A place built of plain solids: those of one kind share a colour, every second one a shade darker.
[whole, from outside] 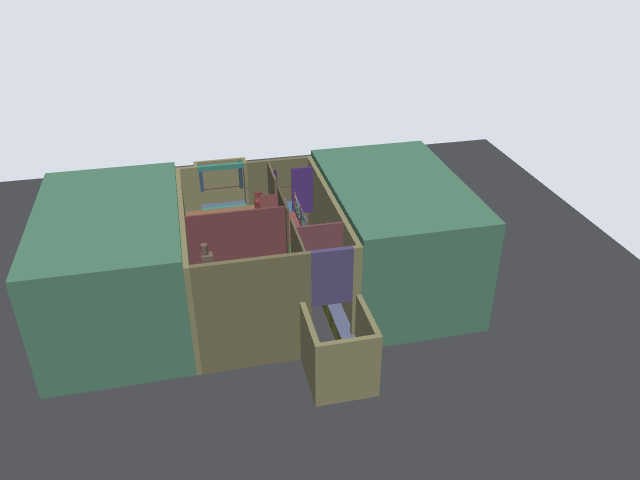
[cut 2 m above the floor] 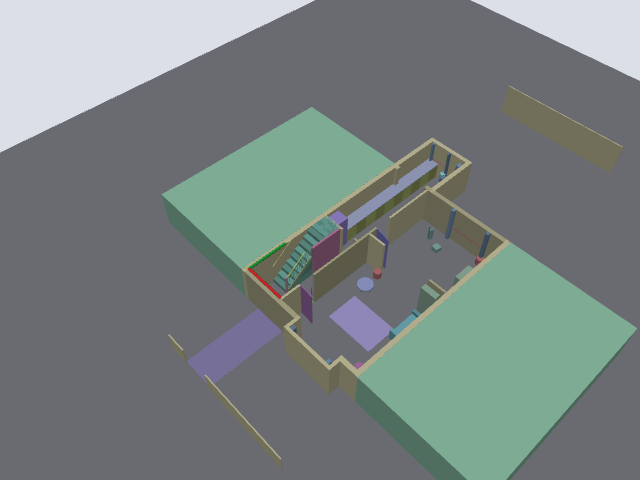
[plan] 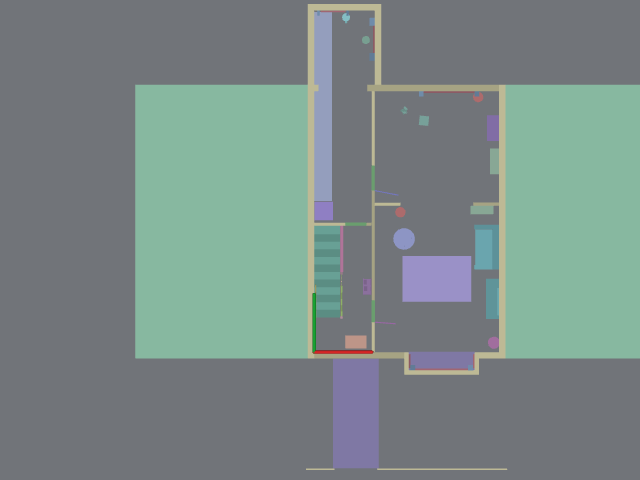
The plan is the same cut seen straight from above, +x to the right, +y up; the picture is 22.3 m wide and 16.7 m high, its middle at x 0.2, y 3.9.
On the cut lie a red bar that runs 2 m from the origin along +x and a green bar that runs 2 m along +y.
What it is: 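A mid-terrace two-storey house, 6.4 m wide inside and 9.1 m deep with a one-storey outshot of 2.8 m behind the kitchen; a hall 2.00 m wide with a straight stair of 13 risers of 213 mm on goings of 263 mm; a through lounge; a bay window at the front; upstairs three bedrooms and a bathroom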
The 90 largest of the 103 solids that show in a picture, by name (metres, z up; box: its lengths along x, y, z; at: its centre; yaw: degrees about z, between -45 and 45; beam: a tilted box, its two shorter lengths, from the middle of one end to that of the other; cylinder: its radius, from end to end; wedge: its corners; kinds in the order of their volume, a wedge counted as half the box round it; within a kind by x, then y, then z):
{
 "neighbour_house_1": {"box": [6.0, 9.53, 5.49], "at": [-3.23, 4.54, 2.69]},
 "neighbour_house_2": {"box": [6.0, 9.53, 5.49], "at": [9.65, 4.54, 2.69]},
 "wall_1": {"box": [0.23, 9.53, 5.19], "at": [-0.11, 4.54, 2.54]},
 "wall_2": {"box": [0.23, 3.26, 2.98], "at": [-0.11, 10.48, 1.44]},
 "wall_3": {"box": [0.38, 0.23, 5.19], "at": [-0.04, 9.19, 2.54]},
 "wall_4": {"box": [1.0, 0.06, 1.05], "at": [0.21, -4.08, 0.47]},
 "wall_5": {"box": [1.08, 0.11, 2.68], "at": [0.54, 4.45, 1.29]},
 "wall_6": {"box": [2.56, 0.23, 2.98], "at": [1.05, 12.0, 1.44]},
 "wall_7": {"box": [3.51, 0.23, 5.19], "at": [1.53, -0.11, 2.54]},
 "wall_8": {"box": [0.11, 1.04, 2.68], "at": [2.05, 0.52, 1.29]},
 "wall_9": {"box": [0.11, 3.82, 2.68], "at": [2.05, 3.71, 1.29]},
 "wall_10": {"box": [0.11, 2.58, 2.68], "at": [2.05, 7.78, 1.29]},
 "wall_11": {"box": [0.23, 3.04, 2.98], "at": [2.22, 10.59, 1.44]},
 "wall_12": {"box": [0.9, 0.11, 2.68], "at": [2.55, 5.15, 1.29]},
 "wall_13": {"box": [0.16, 0.79, 5.19], "at": [3.21, -0.4, 2.54]},
 "wall_14": {"box": [7.0, 0.06, 1.85], "at": [3.21, 18.77, 0.88]},
 "wall_15": {"box": [4.81, 0.23, 5.19], "at": [4.25, 9.19, 2.54]},
 "wall_16": {"box": [2.61, 0.16, 5.19], "at": [4.43, -0.71, 2.54]},
 "wall_17": {"box": [4.53, 0.06, 1.05], "at": [4.45, -4.08, 0.47]},
 "wall_18": {"box": [0.16, 0.79, 5.19], "at": [5.66, -0.4, 2.54]},
 "wall_19": {"box": [0.9, 0.11, 2.68], "at": [5.98, 5.15, 1.29]},
 "wall_20": {"box": [1.08, 0.23, 5.19], "at": [6.12, -0.11, 2.54]},
 "wall_21": {"box": [0.23, 9.53, 5.19], "at": [6.54, 4.54, 2.54]},
 "tread_1": {"box": [0.9, 3.19, 0.23], "at": [0.45, 2.8, 0.1]},
 "tread_2": {"box": [0.9, 2.93, 0.45], "at": [0.45, 2.93, 0.2]},
 "tread_3": {"box": [0.9, 2.66, 0.66], "at": [0.45, 3.07, 0.31]},
 "tread_4": {"box": [0.9, 2.4, 0.87], "at": [0.45, 3.2, 0.42]},
 "tread_5": {"box": [0.9, 2.14, 1.08], "at": [0.45, 3.33, 0.52]},
 "tread_6": {"box": [0.9, 1.88, 1.3], "at": [0.45, 3.46, 0.63]},
 "tread_7": {"box": [0.9, 1.61, 1.51], "at": [0.45, 3.59, 0.74]},
 "tread_8": {"box": [0.9, 1.35, 1.72], "at": [0.45, 3.72, 0.84]},
 "tread_9": {"box": [0.9, 1.09, 1.94], "at": [0.45, 3.85, 0.95]},
 "tread_10": {"box": [0.9, 0.82, 2.15], "at": [0.45, 3.99, 1.05]},
 "tread_11": {"box": [0.9, 0.56, 2.36], "at": [0.45, 4.12, 1.16]},
 "tread_12": {"box": [0.9, 0.39, 2.58], "at": [0.45, 4.29, 1.27]},
 "upper_floor_rooms_1": {"box": [4.44, 9.08, 0.14], "at": [4.21, 4.54, 2.7]},
 "ground_1": {"box": [1.6, 3.82, 0.5], "at": [1.45, -2.14, -0.25]},
 "ground_2": {"box": [2.29, 0.64, 0.5], "at": [4.43, -0.31, -0.25]},
 "kitchen_unit_1": {"box": [0.6, 0.65, 0.91], "at": [0.3, 5.58, 0.41]},
 "kitchen_unit_2": {"box": [0.6, 0.65, 0.91], "at": [0.3, 6.24, 0.41]},
 "kitchen_unit_3": {"box": [0.6, 0.65, 0.91], "at": [0.3, 6.9, 0.41]},
 "kitchen_unit_4": {"box": [0.6, 0.65, 0.91], "at": [0.3, 7.56, 0.41]},
 "kitchen_unit_5": {"box": [0.6, 0.65, 0.91], "at": [0.3, 8.22, 0.41]},
 "kitchen_unit_6": {"box": [0.6, 0.65, 0.91], "at": [0.3, 8.87, 0.41]},
 "kitchen_unit_7": {"box": [0.6, 0.65, 0.91], "at": [0.3, 9.53, 0.41]},
 "kitchen_unit_8": {"box": [0.6, 0.65, 0.91], "at": [0.3, 10.19, 0.41]},
 "kitchen_unit_9": {"box": [0.6, 0.65, 0.91], "at": [0.3, 10.85, 0.41]},
 "kitchen_unit_10": {"box": [0.6, 0.65, 0.91], "at": [0.3, 11.5, 0.41]},
 "landing_wall_1": {"box": [0.11, 2.28, 2.51], "at": [2.05, 1.14, 3.88]},
 "landing_wall_2": {"box": [0.11, 2.3, 2.51], "at": [2.05, 4.28, 3.88]},
 "landing_wall_3": {"box": [0.11, 2.82, 2.51], "at": [2.05, 7.66, 3.88]},
 "bedrooms_wall_1": {"box": [4.32, 0.11, 2.51], "at": [4.27, 5.15, 3.88]},
 "back_wall_over_outshot_1": {"box": [1.7, 0.23, 2.51], "at": [1.0, 9.19, 3.88]},
 "shelf_1": {"box": [0.8, 0.3, 1.71], "at": [5.84, 4.94, 0.81]},
 "shelf_2": {"box": [0.32, 0.9, 1.88], "at": [6.27, 6.63, 0.89]},
 "sofa_1": {"box": [0.65, 1.24, 0.37], "at": [5.92, 3.65, 0.24]},
 "sofa_2": {"box": [0.86, 0.16, 0.65], "at": [6.0, 2.95, 0.28]},
 "sofa_3": {"box": [0.86, 0.16, 0.65], "at": [6.0, 4.35, 0.28]},
 "sofa_4": {"box": [0.24, 1.56, 0.83], "at": [6.31, 3.65, 0.36]},
 "fridge_freezer_1": {"box": [0.65, 0.65, 1.85], "at": [0.33, 4.91, 0.88]},
 "curtains_curtains_1": {"box": [0.09, 0.19, 2.21], "at": [0.14, 11.79, 1.16]},
 "curtains_curtains_2": {"box": [0.09, 0.19, 2.21], "at": [1.16, 11.79, 1.16]},
 "curtains_curtains_3": {"box": [0.19, 0.28, 2.21], "at": [2.02, 10.27, 1.16]},
 "curtains_curtains_4": {"box": [0.19, 0.28, 2.21], "at": [2.02, 11.49, 1.16]},
 "curtains_curtains_5": {"box": [0.18, 0.19, 1.48], "at": [3.42, -0.54, 4.29]},
 "curtains_curtains_6": {"box": [0.17, 0.19, 2.21], "at": [3.72, 8.98, 1.16]},
 "curtains_curtains_7": {"box": [0.18, 0.19, 1.48], "at": [5.44, -0.54, 4.29]},
 "curtains_curtains_8": {"box": [0.17, 0.19, 2.21], "at": [5.65, 8.98, 1.16]},
 "bath_wall_1": {"box": [2.0, 0.11, 2.51], "at": [1.0, 7.12, 3.88]},
 "upper_floor_landing_1": {"box": [1.1, 3.18, 0.14], "at": [1.45, 2.81, 2.7]},
 "stair_bulkhead_1": {"box": [0.11, 1.61, 2.67], "at": [0.95, 3.59, 1.29]},
 "tv_board_1": {"box": [0.46, 1.4, 0.55], "at": [6.2, 1.85, 0.23]},
 "dresser_1": {"box": [0.42, 0.9, 0.92], "at": [6.22, 7.8, 0.41]},
 "upper_floor_box_1": {"box": [2.0, 1.23, 0.14], "at": [1.0, 0.61, 2.7]},
 "box_wall_1": {"box": [1.08, 0.11, 2.51], "at": [0.54, 1.19, 3.88]},
 "laid_rug_front_room_1": {"box": [2.4, 1.6, 0.06], "at": [4.27, 2.55, -0.02]},
 "upper_floor_bay_1": {"box": [2.29, 0.65, 0.14], "at": [4.43, -0.32, 2.7]},
 "front_wall_over_bay_1": {"box": [2.29, 0.23, 0.14], "at": [4.43, -0.11, 2.7]},
 "front_wall_over_bay_2": {"box": [2.29, 0.23, 0.25], "at": [4.43, -0.11, 5.01]},
 "worktop_1": {"box": [0.62, 6.58, 0.04], "at": [0.31, 8.54, 0.88]},
 "nightstand_1": {"box": [0.5, 0.43, 0.6], "at": [5.67, 5.41, 3.02]},
 "nightstand_2": {"cylinder": 0.15, "from": [5.75, 5.35, 3.32], "to": [5.75, 5.35, 3.79]},
 "plant_pot_1": {"cylinder": 0.18, "from": [3.0, 4.87, 0.0], "to": [3.0, 4.87, 0.38]},
 "plant_pot_2": {"cylinder": 0.18, "from": [5.7, 8.87, 0.0], "to": [5.7, 8.87, 0.38]},
 "door_leaf_kitchen_side_1": {"box": [0.84, 0.04, 2.05], "at": [2.52, 5.54, 0.97], "yaw": -11.0},
 "door_leaf_bedroom_front_1": {"box": [0.83, 0.04, 2.05], "at": [2.52, 3.1, 3.74], "yaw": -5.0},
 "door_leaf_front_room_1": {"box": [0.73, 0.04, 2.05], "at": [2.47, 1.01, 0.97], "yaw": -4.2},
 "flight_guard_string_1": {"wedge": [[0.93, 1.21, -0.02], [0.93, 1.21, 0.24], [0.93, 2.74, 1.22], [0.93, 2.74, 1.48], [0.97, 1.21, -0.02], [0.97, 1.21, 0.24], [0.97, 2.74, 1.22], [0.97, 2.74, 1.48]]},
 "bin_1": {"cylinder": 0.14, "from": [1.11, 11.65, -0.05], "to": [1.11, 11.65, 0.69]},
 "floor_lamp_1": {"cylinder": 0.21, "from": [6.25, 0.33, 1.25], "to": [6.25, 0.33, 1.55]}
}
